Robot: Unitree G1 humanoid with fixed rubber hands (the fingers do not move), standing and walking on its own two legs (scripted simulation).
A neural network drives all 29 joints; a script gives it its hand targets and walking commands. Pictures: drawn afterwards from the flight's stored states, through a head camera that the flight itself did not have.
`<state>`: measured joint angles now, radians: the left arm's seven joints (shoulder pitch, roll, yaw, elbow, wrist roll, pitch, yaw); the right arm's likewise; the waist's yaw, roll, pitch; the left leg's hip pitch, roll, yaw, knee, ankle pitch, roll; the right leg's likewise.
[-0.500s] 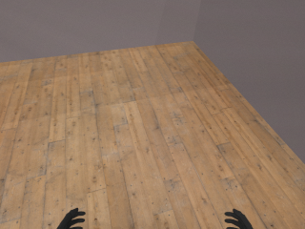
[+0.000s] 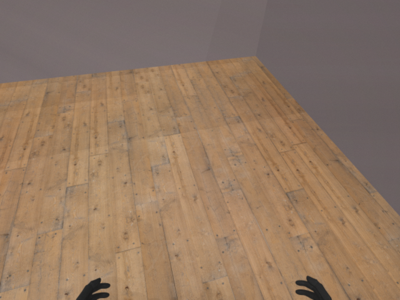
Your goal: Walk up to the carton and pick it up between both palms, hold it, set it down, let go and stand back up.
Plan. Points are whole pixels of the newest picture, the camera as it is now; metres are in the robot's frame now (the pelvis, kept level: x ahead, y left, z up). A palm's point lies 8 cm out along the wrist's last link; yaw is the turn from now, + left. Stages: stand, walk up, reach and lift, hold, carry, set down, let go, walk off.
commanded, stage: stand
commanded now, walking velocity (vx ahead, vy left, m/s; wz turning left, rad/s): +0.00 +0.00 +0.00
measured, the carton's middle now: out of the picture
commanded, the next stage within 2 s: walk up in 1.12 s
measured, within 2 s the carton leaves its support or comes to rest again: neither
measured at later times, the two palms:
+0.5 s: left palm out of the picture +0.10 +0.24 -0.10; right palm out of the picture +0.11 -0.24 -0.08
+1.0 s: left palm out of the picture +0.09 +0.24 -0.10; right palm out of the picture +0.09 -0.25 -0.09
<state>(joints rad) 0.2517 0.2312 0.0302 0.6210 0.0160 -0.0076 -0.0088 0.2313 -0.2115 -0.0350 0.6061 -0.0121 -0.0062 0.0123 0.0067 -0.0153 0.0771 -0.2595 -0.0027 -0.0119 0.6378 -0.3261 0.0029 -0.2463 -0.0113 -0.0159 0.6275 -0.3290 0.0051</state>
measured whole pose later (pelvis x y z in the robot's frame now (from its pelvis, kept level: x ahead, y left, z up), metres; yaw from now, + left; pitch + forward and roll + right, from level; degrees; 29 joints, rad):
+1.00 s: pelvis -0.02 -0.01 +0.00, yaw +0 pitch -3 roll +0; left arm 0.28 0.24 0.02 0.66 0.01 -0.01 -0.01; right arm 0.28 -0.22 -0.02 0.65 -0.01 -0.01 0.01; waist 0.00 -0.01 0.06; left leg -0.27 0.00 -0.02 0.60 -0.28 -0.01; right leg -0.26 -0.01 -0.02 0.59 -0.28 0.00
